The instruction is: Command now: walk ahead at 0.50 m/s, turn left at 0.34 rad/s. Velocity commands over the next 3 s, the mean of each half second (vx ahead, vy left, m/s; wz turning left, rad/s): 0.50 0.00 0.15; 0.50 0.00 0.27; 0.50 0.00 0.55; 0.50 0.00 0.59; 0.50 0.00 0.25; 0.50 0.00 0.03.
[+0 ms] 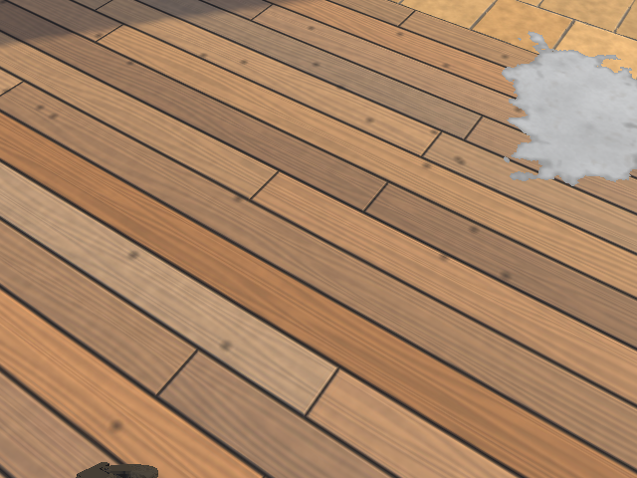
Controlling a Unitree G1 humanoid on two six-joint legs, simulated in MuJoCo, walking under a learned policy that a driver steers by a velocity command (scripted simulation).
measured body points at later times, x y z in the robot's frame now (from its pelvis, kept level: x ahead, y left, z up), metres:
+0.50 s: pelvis +0.27 -0.02 +0.00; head +0.30 -0.02 +0.45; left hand +0.22 +0.23 -0.13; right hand +0.48 -0.23 -0.10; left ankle +0.42 +0.11 -0.70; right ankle +0.18 -0.12 -0.74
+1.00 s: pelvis +0.53 +0.03 +0.01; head +0.55 +0.04 +0.46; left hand +0.68 +0.29 -0.10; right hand +0.52 -0.25 -0.12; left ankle +0.44 +0.09 -0.74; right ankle +0.71 -0.09 -0.69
